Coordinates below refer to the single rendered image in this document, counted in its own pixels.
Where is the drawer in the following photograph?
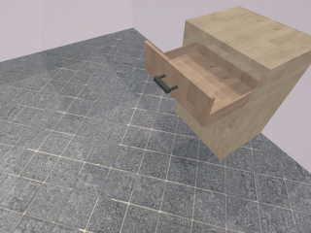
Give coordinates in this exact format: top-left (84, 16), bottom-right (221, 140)
top-left (144, 41), bottom-right (259, 127)

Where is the cabinet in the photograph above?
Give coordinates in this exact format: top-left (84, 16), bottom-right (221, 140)
top-left (174, 6), bottom-right (311, 160)

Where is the handle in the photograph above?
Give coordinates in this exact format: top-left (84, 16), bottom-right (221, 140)
top-left (154, 74), bottom-right (178, 94)

